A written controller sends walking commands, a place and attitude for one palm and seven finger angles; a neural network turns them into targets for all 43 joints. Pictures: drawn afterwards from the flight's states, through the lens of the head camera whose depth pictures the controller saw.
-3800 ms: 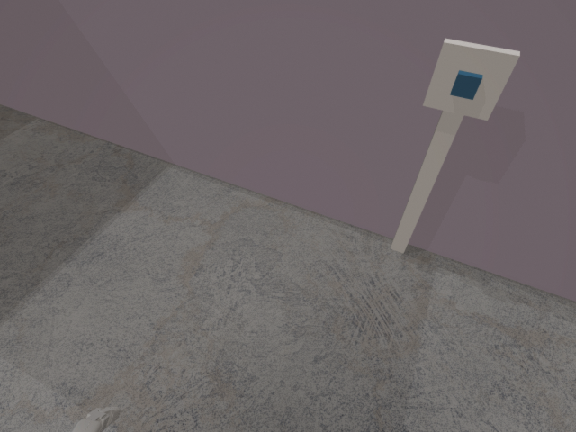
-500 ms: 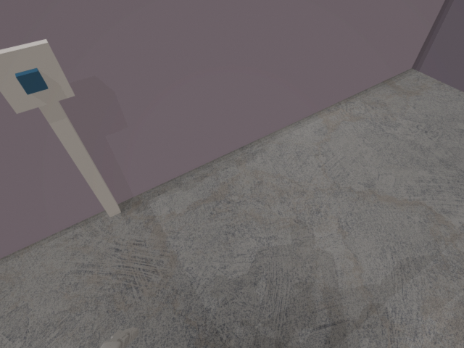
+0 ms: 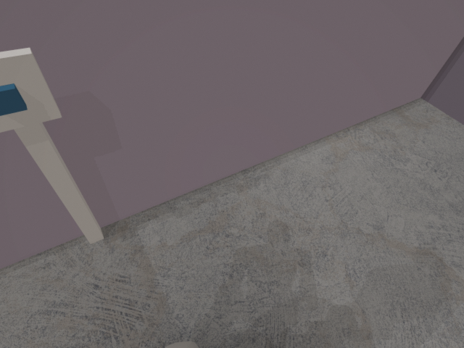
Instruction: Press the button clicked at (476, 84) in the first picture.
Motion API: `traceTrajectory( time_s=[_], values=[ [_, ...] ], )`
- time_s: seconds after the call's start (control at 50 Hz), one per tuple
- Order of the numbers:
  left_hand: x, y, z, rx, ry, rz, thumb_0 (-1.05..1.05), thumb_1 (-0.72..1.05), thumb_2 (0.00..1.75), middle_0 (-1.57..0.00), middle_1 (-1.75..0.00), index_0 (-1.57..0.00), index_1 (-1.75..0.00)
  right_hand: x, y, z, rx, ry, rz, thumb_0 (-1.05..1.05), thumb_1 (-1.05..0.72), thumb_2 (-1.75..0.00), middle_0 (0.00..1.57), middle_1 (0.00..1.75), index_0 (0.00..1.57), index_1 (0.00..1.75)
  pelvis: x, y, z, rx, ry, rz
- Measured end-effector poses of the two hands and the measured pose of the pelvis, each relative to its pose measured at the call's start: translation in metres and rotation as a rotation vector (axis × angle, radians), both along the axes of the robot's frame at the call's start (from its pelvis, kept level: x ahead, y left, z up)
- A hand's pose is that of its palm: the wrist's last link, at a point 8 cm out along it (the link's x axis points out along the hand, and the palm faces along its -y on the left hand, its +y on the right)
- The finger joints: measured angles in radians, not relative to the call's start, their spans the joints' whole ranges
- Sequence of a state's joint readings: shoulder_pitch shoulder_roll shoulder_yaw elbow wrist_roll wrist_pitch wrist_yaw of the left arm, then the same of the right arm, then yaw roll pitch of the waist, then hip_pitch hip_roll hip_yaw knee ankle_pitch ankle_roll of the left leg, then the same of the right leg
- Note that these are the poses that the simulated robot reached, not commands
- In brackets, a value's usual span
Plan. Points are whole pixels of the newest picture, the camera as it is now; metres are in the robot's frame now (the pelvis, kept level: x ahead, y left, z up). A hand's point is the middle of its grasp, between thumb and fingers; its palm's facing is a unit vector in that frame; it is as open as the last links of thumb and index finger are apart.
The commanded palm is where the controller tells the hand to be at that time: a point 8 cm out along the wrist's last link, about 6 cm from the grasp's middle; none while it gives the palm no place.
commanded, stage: turn to face it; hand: left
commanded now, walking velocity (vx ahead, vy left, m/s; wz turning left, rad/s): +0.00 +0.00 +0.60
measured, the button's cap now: (6, 99) +0.58 +0.59 +0.04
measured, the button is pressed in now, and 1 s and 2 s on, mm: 0 0 0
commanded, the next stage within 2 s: take the last steps up to it in 0.88 s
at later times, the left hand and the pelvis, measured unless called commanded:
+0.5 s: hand (130, 319) +0.18 +0.21 -0.14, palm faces +0.25 -0.95 -0.19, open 7.4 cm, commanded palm none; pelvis +0.08 +0.00 +0.02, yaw +16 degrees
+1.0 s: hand out of the picture +0.00 +0.15 -0.14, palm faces +0.53 -0.80 -0.29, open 7.4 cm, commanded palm none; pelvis +0.09 -0.03 +0.01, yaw +32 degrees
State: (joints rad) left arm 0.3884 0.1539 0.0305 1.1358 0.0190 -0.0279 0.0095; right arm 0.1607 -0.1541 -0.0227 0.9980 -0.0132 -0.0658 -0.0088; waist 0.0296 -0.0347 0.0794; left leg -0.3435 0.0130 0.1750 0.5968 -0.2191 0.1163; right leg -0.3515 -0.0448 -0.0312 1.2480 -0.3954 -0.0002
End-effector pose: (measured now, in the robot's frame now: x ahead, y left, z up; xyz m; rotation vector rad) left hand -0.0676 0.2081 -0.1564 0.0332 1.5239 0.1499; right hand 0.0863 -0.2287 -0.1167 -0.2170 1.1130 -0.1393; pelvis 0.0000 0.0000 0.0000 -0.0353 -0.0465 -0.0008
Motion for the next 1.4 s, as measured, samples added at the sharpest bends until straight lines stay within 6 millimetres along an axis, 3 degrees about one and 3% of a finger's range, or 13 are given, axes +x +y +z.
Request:
traceTrajectory(
  time_s=[0.1,0.2,0.38,0.56,0.66,0.8,0.9,1.02,1.14,1.2,1.28,1.4],
  values=[
    [0.095,0.02,0.01,0.027,-0.204,0.003,0.01,0.91,0.9,-0.2,-0.3,-0.2,-0.3,-0.028,0.002,0.005,-0.029,0.156,-0.043,0.0,-0.94,-0.9,0.2,0.3,0.2,0.3,0.023,0.012,0.011,-0.002,0.016,0.05],
    [0.152,0.04,0.02,0.075,-0.302,0.028,0.01,0.94,0.9,-0.2,-0.3,-0.2,-0.3,-0.041,0.01,0.005,-0.015,0.264,-0.054,0.0,-0.93,-0.9,0.2,0.3,0.2,0.3,0.043,0.016,0.015,-0.001,0.037,0.103],
    [0.206,0.051,0.035,0.123,-0.365,0.069,0.01,0.92,0.9,-0.19,-0.3,-0.2,-0.3,-0.015,0.015,0.0,0.009,0.306,-0.015,0.01,-0.91,-0.9,0.2,0.3,0.2,0.3,0.07,0.012,0.016,-0.006,0.072,0.204],
    [0.232,0.037,0.051,0.168,-0.437,0.136,0.01,0.91,0.9,-0.2,-0.3,-0.2,-0.3,0.042,-0.015,-0.008,-0.012,0.295,0.101,0.01,-0.9,-0.9,0.2,0.3,0.2,0.3,0.085,-0.007,0.015,-0.003,0.095,0.319],
    [0.219,0.027,0.055,0.229,-0.445,0.187,0.01,0.91,0.9,-0.2,-0.3,-0.2,-0.3,0.09,-0.04,-0.018,-0.017,0.246,0.177,0.01,-0.9,-0.9,0.2,0.3,0.2,0.3,0.094,-0.028,0.008,0.018,0.097,0.367],
    [0.156,0.011,0.063,0.287,-0.355,0.296,0.01,0.91,0.9,-0.2,-0.3,-0.2,-0.3,0.166,-0.047,-0.009,-0.032,0.145,0.313,0.01,-0.91,-0.9,0.19,0.3,0.19,0.3,0.099,-0.044,0.015,0.048,0.056,0.467],
    [0.099,-0.005,0.059,0.283,-0.261,0.381,0.01,0.91,0.9,-0.2,-0.3,-0.2,-0.3,0.207,-0.026,-0.004,-0.032,0.1,0.419,0.01,-0.91,-0.9,0.19,0.3,0.19,0.3,0.096,-0.045,0.016,0.064,0.044,0.522],
    [0.026,-0.026,0.046,0.227,-0.115,0.479,0.01,0.91,0.9,-0.2,-0.3,-0.2,-0.3,0.235,0.029,0.0,-0.016,0.055,0.539,0.01,-0.91,-0.9,0.19,0.3,0.19,0.29,0.086,-0.031,0.013,0.054,0.043,0.562],
    [-0.038,-0.031,0.017,0.14,-0.011,0.59,0.01,0.91,0.9,-0.2,-0.3,-0.2,-0.3,0.236,0.1,0.004,-0.007,-0.01,0.665,0.01,-0.91,-0.9,0.19,0.3,0.19,0.3,0.076,0.0,0.001,0.021,0.044,0.605],
    [-0.048,-0.025,0.013,0.104,0.021,0.601,0.01,0.91,0.9,-0.2,-0.3,-0.2,-0.3,0.221,0.12,0.011,0.003,-0.025,0.679,0.01,-0.91,-0.9,0.19,0.3,0.19,0.3,0.074,0.014,0.004,0.017,0.026,0.591],
    [-0.033,-0.004,0.019,0.08,-0.02,0.588,0.01,0.91,0.9,-0.2,-0.3,-0.2,-0.3,0.192,0.122,0.018,-0.006,0.009,0.616,0.0,-0.92,-0.9,0.2,0.3,0.2,0.3,0.078,0.033,0.016,-0.002,0.01,0.604],
    [0.015,0.034,0.021,0.091,-0.132,0.568,0.01,0.91,0.9,-0.2,-0.3,-0.2,-0.3,0.156,0.094,0.018,-0.078,0.119,0.526,-0.01,-0.94,-0.9,0.2,0.3,0.2,0.3,0.09,0.056,0.022,0.003,0.008,0.61]
  ],
)
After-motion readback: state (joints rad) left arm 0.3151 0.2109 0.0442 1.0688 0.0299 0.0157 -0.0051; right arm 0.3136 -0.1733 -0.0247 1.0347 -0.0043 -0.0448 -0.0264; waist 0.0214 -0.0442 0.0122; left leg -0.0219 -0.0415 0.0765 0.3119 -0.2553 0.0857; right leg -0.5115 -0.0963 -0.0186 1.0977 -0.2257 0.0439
